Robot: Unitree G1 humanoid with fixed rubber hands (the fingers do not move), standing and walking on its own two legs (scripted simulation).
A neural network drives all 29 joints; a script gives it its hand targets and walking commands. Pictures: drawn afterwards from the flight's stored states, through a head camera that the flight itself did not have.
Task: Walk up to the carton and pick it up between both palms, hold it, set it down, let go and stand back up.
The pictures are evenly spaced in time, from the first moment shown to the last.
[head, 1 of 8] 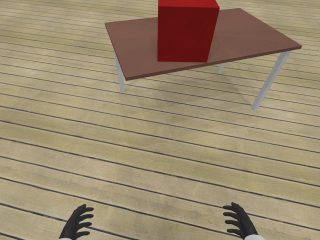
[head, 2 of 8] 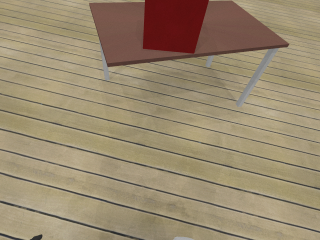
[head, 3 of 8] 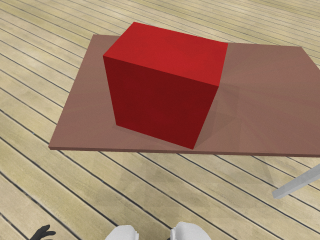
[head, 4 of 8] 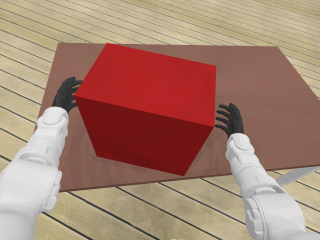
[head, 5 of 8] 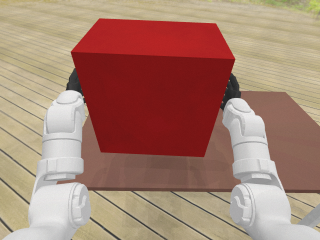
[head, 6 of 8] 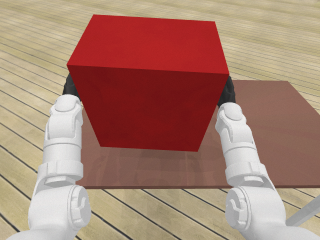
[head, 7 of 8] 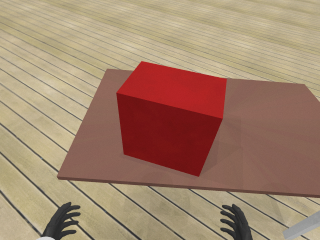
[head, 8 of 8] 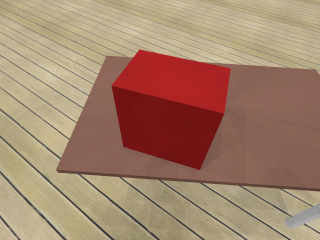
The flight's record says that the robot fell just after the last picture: no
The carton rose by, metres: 0.22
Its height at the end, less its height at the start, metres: +0.00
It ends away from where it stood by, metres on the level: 0.02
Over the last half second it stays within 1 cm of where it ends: yes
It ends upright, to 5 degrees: yes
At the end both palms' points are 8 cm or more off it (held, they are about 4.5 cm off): yes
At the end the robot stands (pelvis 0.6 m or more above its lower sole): yes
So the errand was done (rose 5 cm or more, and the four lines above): yes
